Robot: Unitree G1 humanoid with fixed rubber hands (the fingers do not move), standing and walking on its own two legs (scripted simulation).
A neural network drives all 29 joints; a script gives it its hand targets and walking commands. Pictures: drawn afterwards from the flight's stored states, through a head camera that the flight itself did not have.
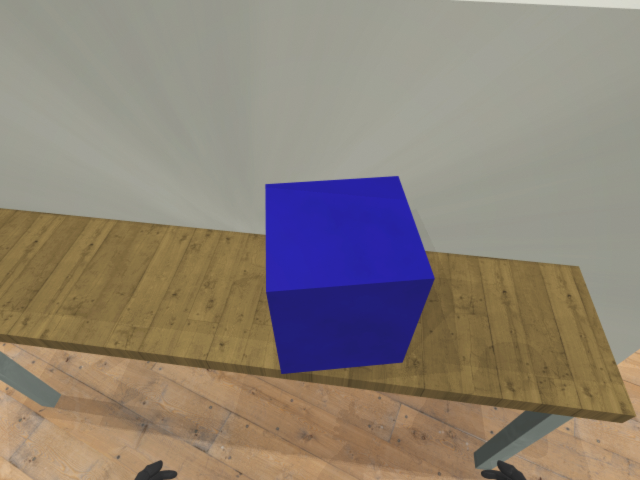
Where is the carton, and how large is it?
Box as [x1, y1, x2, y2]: [265, 176, 434, 373]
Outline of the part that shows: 398,176 265,184 266,293 281,373 402,362 434,278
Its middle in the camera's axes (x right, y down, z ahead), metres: +0.03 +0.06 +0.64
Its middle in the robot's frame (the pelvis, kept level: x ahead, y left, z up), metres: +0.42 -0.02 -0.04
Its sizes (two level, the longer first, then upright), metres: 0.210 0.200 0.250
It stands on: a table, 0.60 m high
